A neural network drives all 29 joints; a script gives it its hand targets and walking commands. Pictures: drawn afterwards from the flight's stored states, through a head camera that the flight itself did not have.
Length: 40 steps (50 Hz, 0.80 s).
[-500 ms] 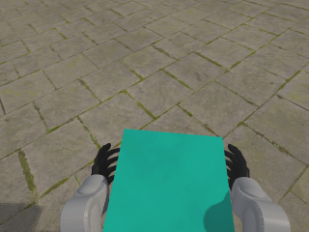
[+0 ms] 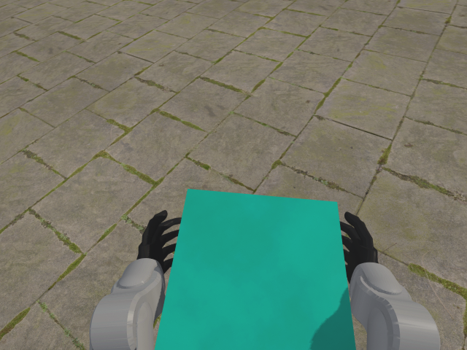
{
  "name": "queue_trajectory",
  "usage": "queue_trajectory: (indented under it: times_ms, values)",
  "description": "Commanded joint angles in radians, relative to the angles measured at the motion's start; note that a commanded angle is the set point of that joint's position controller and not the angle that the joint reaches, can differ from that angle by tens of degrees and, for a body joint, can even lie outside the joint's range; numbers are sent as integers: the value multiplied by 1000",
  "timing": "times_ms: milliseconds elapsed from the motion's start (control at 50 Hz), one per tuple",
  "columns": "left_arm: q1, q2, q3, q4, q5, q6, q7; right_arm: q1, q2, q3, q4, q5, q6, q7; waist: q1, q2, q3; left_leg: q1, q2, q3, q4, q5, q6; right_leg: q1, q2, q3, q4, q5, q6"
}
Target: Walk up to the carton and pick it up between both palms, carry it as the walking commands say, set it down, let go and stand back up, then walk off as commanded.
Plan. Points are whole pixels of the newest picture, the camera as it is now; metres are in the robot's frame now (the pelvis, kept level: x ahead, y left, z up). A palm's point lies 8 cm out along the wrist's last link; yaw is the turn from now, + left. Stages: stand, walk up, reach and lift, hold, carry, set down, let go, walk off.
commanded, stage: carry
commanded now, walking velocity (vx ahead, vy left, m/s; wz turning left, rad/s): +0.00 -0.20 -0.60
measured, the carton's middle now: (251, 288) +0.22 +0.00 +0.02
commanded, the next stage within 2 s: none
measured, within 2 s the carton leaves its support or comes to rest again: neither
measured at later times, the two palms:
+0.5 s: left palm (301, 286) +0.20 -0.07 +0.08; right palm out of the picture +0.11 -0.36 +0.07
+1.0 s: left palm out of the picture +0.11 -0.30 +0.09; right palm out of the picture -0.07 -0.55 +0.08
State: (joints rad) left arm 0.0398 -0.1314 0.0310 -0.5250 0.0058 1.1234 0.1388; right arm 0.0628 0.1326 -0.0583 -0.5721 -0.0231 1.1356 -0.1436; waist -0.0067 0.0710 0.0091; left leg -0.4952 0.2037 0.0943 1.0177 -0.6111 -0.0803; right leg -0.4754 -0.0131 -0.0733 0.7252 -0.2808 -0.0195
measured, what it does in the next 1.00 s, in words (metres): steps to the right, turning right: left foot, then right foot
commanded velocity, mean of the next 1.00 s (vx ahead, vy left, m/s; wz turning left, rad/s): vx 0.00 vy -0.20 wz -0.60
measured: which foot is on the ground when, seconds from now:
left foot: up 0.00-0.12, down 0.14-0.38, up 0.40-0.66, down 0.68-0.94, up 0.96-1.00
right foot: down 0.00-0.16, up 0.18-0.34, down 0.36-0.68, up 0.70-0.92, down 0.94-1.00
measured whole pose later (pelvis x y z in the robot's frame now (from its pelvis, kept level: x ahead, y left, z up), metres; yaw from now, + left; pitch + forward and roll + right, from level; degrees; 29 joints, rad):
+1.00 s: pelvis -0.17 -0.28 +0.00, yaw -35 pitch +2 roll -1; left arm 0.03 -0.13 0.03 -0.54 0.00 1.10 0.14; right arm 0.05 0.13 -0.06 -0.58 -0.02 1.10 -0.14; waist 0.00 0.08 -0.01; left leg -0.42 0.27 0.10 0.96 -0.59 -0.12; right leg -0.47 -0.03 -0.06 0.73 -0.29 0.02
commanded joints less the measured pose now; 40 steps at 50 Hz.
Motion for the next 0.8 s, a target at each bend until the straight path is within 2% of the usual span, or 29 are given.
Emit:
queue_trajectory:
  times_ms: [0,80,100,120,140,160,180,200,240,260,300,320,340,360,380,400,440,460,480,540,600,640,660,680,700,720,740,760,780]
  values:
    - [-417,-871,-646,-169,-260,-35,-140,-537,879,762,-191,343,-41,132,5,-322,-375,-57,-78,10,35,73,30,306,-186,199,-192,549,-173]
    - [-431,-888,-650,-207,-244,-68,-131,-585,892,776,-242,375,-74,142,13,-293,-431,101,-137,34,-177,151,55,219,-187,279,-252,295,-187]
    - [-427,-878,-654,-207,-239,-68,-124,-553,880,767,-227,369,-71,144,4,-264,-442,185,-141,23,-276,195,67,166,-172,288,-243,253,-181]
    - [-421,-863,-664,-206,-232,-66,-117,-504,867,754,-208,364,-73,148,-26,-202,-448,348,-124,-5,-461,260,91,42,-130,252,-202,173,-138]
    - [-413,-850,-680,-214,-232,-59,-115,-486,836,729,-191,350,-73,148,-39,69,-444,516,93,-274,-702,215,160,-177,-39,134,-33,22,-57]
    - [-415,-849,-695,-231,-227,-50,-122,-441,839,703,-139,325,-83,145,-26,409,-390,464,404,-575,-762,482,305,-320,28,-2,281,-240,8]
    - [-464,-836,-704,-246,-236,-50,-135,-419,861,687,-106,305,-89,145,-23,353,-365,370,408,-501,-663,624,367,-262,-98,150,439,-218,-8]
    - [-530,-860,-741,-266,-248,-54,-136,-413,898,681,-91,284,-94,143,-21,252,-348,340,329,-341,-651,589,329,-234,-94,126,416,-172,-11]
    - [-530,-851,-730,-303,-275,-68,-139,-456,901,690,-142,293,-110,138,-5,185,-331,357,216,-137,-593,660,200,-149,-96,84,225,-93,8]
    - [-499,-839,-718,-290,-275,-66,-141,-468,889,694,-158,292,-110,131,-4,197,-344,350,177,-75,-549,683,167,-69,-77,49,131,-79,14]
    - [-457,-822,-713,-282,-277,-63,-141,-441,847,694,-198,274,-112,114,-11,220,-385,332,171,-9,-485,712,143,63,-24,-32,-14,-87,19]
    - [-413,-808,-697,-245,-266,-51,-138,-417,827,691,-187,263,-102,104,-5,189,-386,271,163,20,-413,671,134,158,1,-56,-107,-74,19]
    - [-342,-797,-668,-195,-256,-42,-136,-407,807,695,-186,251,-92,95,19,77,-422,191,128,66,-256,649,96,318,12,-16,-210,-30,0]
    - [-318,-768,-657,-190,-267,-39,-135,-369,774,686,-186,237,-80,89,26,-196,-416,13,24,101,-66,404,36,440,-128,220,-324,308,-53]
    - [-280,-749,-644,-161,-263,-32,-134,-372,753,719,-236,240,-71,86,20,-548,-412,-188,-131,106,65,-105,-5,515,-290,440,-322,626,-173]
    - [-243,-758,-614,-113,-245,-24,-133,-430,744,749,-238,266,-58,94,13,-504,-396,-124,-96,5,141,-109,10,384,-270,420,-283,675,-200]
    - [-321,-779,-616,-142,-252,-30,-136,-449,792,739,-171,283,-52,100,6,-318,-405,-112,-89,-5,177,10,21,370,-219,305,-248,607,-187]
    - [-339,-794,-627,-148,-254,-30,-139,-439,811,734,-144,289,-50,106,5,-263,-419,-114,-83,-25,144,69,30,375,-192,270,-234,526,-165]
    - [-362,-811,-627,-171,-259,-40,-142,-471,835,746,-164,304,-59,110,5,-278,-418,-106,-88,-14,113,100,27,374,-173,260,-237,497,-151]
    - [-405,-839,-631,-194,-258,-53,-138,-531,855,749,-189,332,-72,120,11,-214,-396,-55,-112,-12,23,116,29,316,-177,356,-339,305,-108]
    - [-411,-820,-646,-199,-236,-54,-124,-497,832,734,-156,331,-68,127,9,-217,-401,64,-150,4,-138,113,55,255,-183,424,-459,205,-72]
    - [-435,-825,-673,-202,-232,-49,-121,-448,832,716,-146,327,-69,129,-19,-272,-412,339,-143,25,-387,89,89,76,-127,350,-486,317,77]
    - [-472,-830,-693,-217,-237,-45,-121,-402,848,702,-130,330,-74,130,-74,-221,-409,608,-99,50,-661,99,150,-126,-23,204,-354,463,254]
    - [-440,-833,-703,-186,-232,-30,-119,-421,821,669,-119,320,-78,124,-79,434,-435,640,381,-472,-882,76,296,-293,132,27,379,-162,287]
    - [-478,-810,-713,-227,-250,-38,-123,-379,846,648,-76,303,-93,128,-55,475,-327,447,506,-606,-758,444,391,-418,11,191,651,-341,164]
    - [-536,-814,-747,-233,-282,-37,-131,-382,835,616,-60,266,-98,128,-20,307,-295,332,375,-438,-679,670,338,-299,-79,292,704,-277,77]
    - [-529,-832,-745,-221,-279,-40,-132,-424,840,631,-87,255,-100,125,1,161,-306,400,285,-248,-637,694,259,-289,-90,230,598,-192,54]
    - [-539,-831,-735,-251,-284,-53,-127,-454,829,630,-119,261,-109,126,8,109,-311,483,190,-98,-609,753,174,-296,-97,177,421,-122,51]
    - [-520,-824,-709,-261,-277,-62,-123,-484,838,645,-155,286,-110,129,11,128,-309,493,140,-10,-556,858,138,-228,-62,97,312,-105,57]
